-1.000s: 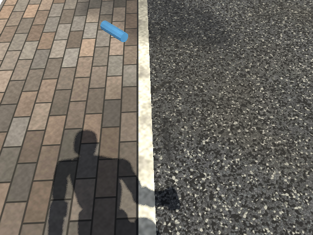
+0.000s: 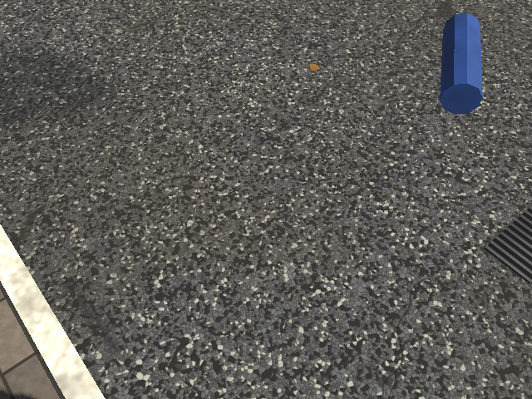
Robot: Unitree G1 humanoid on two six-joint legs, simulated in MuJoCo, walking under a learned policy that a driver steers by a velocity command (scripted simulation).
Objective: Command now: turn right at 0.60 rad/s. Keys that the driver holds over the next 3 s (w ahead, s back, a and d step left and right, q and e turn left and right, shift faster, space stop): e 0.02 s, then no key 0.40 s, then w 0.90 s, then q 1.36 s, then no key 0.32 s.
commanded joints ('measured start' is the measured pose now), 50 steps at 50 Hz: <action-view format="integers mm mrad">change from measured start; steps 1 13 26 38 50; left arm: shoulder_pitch -27 -1 64 31 -113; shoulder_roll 170 77 151 122 38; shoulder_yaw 46 9 -7 1 -33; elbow -59 -5 102 150 101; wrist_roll -2 -6 11 -4 23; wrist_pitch -4 13 -23 -89 -85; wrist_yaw -3 -2 27 14 -37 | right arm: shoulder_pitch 57 29 -46 195 306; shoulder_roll -84 -106 -107 -92 -86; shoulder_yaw -16 -5 -6 -21 -1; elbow -65 -58 -7 88 167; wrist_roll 9 -8 -24 -17 -2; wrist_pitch -23 -48 -32 -83 -139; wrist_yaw -9 -3 34 46 38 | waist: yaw -29 -34 31 -115 -55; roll -117 141 -195 -27 78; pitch -118 -63 76 12 45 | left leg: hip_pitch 68 305 -59 430 408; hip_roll -33 227 -5 -6 224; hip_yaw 3 -118 96 120 -111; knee -143 -426 -98 -309 -648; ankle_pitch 11 623 -27 150 392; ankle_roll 24 226 71 78 214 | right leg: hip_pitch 111 -142 189 -94 -426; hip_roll -257 -17 -346 -247 -206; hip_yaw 350 -28 282 59 -175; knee -89 463 -327 -141 507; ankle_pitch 240 -272 -560 -273 19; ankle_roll -140 114 -140 -102 36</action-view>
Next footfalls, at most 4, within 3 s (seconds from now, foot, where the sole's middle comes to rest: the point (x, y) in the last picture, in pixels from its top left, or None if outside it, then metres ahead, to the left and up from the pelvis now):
0.08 left None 0.04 0.11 -0.78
0.42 right None -0.01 -0.10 -0.78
0.78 left None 0.12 0.12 -0.78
1.26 right None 0.44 -0.10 -0.78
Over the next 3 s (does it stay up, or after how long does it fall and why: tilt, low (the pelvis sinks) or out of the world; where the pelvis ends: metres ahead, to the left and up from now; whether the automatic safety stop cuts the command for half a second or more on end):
stays up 0.49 -0.04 0.01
